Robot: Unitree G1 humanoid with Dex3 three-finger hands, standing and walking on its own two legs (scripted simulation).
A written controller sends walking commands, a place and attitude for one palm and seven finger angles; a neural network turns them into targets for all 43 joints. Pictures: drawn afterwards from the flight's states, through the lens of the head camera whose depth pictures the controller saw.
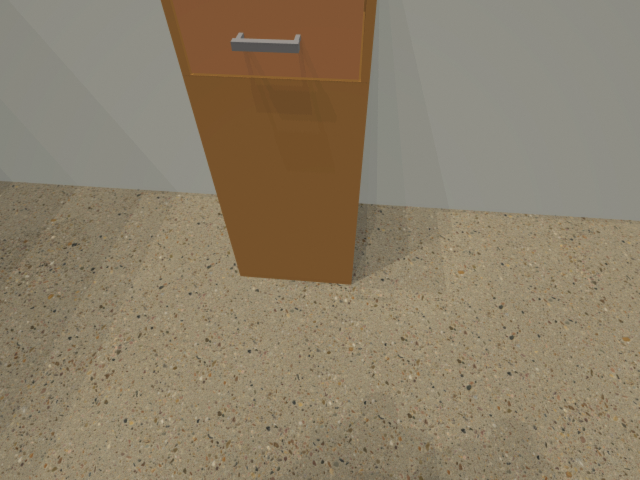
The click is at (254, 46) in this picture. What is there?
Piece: drawer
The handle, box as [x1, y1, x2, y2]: [231, 33, 300, 52]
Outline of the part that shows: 231,40 232,50 298,52 300,34 296,34 293,40 247,39 243,37 243,33 238,33 235,38 232,38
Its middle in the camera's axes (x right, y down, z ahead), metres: -0.11 -0.41 +0.80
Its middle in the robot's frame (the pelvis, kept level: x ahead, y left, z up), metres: +0.89 +0.15 +0.14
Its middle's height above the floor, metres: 0.92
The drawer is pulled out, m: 0.00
